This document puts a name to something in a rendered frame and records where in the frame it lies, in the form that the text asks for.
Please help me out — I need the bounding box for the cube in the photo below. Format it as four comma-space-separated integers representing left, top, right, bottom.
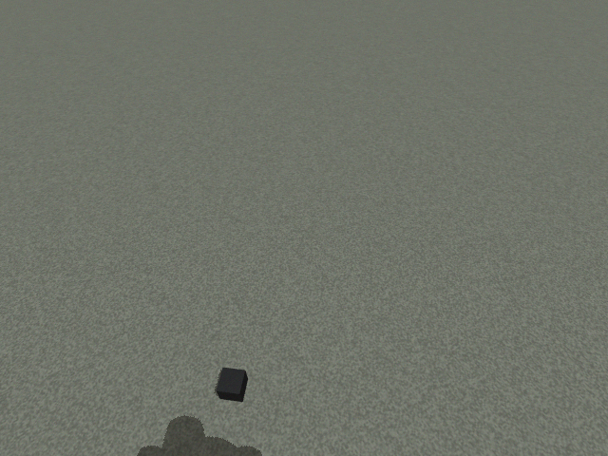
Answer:
217, 368, 248, 402

